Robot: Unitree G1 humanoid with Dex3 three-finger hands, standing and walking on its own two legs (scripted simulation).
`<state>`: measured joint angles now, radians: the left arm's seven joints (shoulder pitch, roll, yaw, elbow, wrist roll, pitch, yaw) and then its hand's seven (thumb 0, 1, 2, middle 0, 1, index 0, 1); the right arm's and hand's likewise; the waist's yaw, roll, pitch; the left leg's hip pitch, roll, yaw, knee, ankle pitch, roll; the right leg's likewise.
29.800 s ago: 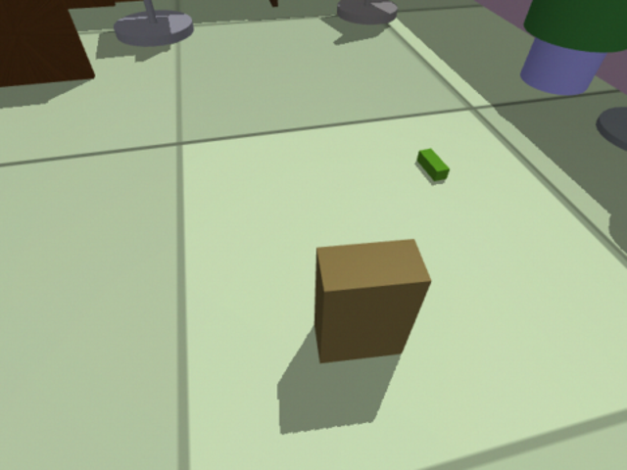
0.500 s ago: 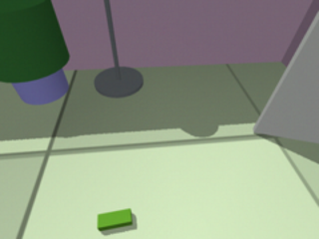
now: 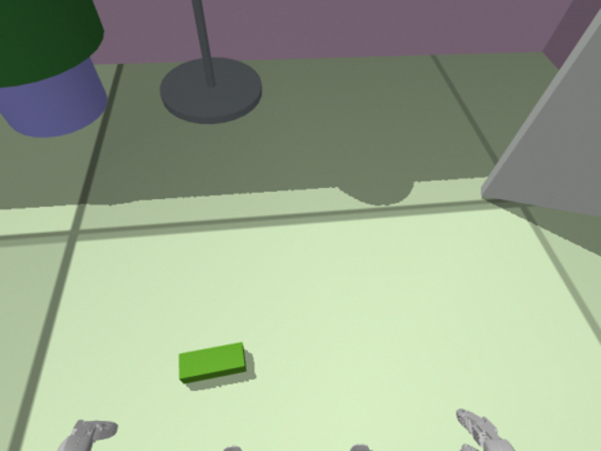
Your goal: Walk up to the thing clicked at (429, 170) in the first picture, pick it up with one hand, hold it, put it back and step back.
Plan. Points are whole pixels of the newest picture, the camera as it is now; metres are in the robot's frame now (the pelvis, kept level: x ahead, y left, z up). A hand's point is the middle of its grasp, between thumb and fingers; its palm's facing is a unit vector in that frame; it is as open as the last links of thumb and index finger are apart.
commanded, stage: rise first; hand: left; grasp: from above
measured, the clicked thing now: (213, 362) +0.44 +0.23 -0.70
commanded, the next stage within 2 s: none
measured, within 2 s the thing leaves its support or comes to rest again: neither
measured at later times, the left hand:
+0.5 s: hand out of the picture +0.17 +0.27 -0.26, palm faces -0.34 -0.71 -0.62, open 14.2 cm
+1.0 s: hand (163, 393) +0.31 +0.29 -0.44, palm faces -0.43 -0.21 -0.88, open 14.0 cm
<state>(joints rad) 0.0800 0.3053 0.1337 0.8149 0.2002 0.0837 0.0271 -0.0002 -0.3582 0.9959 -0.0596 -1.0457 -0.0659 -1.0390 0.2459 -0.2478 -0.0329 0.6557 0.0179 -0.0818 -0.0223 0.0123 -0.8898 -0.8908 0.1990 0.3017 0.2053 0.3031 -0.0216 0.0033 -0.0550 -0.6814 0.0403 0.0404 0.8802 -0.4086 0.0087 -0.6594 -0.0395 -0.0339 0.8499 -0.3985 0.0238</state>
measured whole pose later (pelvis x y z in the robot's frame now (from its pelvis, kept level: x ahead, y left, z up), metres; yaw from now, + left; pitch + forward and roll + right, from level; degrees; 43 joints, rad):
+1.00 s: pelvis -0.09 -0.01 -0.31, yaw -3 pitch +34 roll -4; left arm -0.63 0.60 0.12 1.08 0.98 -0.18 0.24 0.00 -0.54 1.02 -0.08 -1.06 -0.08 -1.07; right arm 0.12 -0.27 -0.04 0.74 -0.04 -0.11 0.04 0.01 -0.88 -0.89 0.20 0.30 0.20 0.30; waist -0.07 0.02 -0.12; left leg -2.05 0.06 -0.07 2.10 -0.64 0.00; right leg -2.00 -0.04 -0.06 2.06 -0.64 -0.01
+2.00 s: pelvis -0.08 +0.00 -0.39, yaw -7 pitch +35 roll -8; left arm -0.93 0.80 0.18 1.44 1.24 -0.22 0.39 0.00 -0.55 1.01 -0.08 -1.05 -0.08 -1.04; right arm 0.14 -0.29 0.05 0.76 -0.16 -0.06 0.14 0.00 -0.91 -0.90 0.20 0.30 0.20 0.30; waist -0.21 -0.02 -0.02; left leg -2.31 0.06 -0.12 2.39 -0.69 0.02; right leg -2.23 -0.03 -0.09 2.30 -0.68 0.02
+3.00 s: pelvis -0.08 +0.00 -0.41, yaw -8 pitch +33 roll -9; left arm -0.95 0.85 0.18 1.48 1.24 -0.20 0.43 0.00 -0.56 1.03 -0.08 -1.02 -0.07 -1.03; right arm 0.15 -0.30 0.09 0.74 -0.16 -0.09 0.16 0.00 -0.90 -0.90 0.20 0.30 0.20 0.30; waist -0.25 -0.03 0.00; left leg -2.36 0.05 -0.14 2.45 -0.69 0.03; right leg -2.26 -0.02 -0.10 2.35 -0.67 0.03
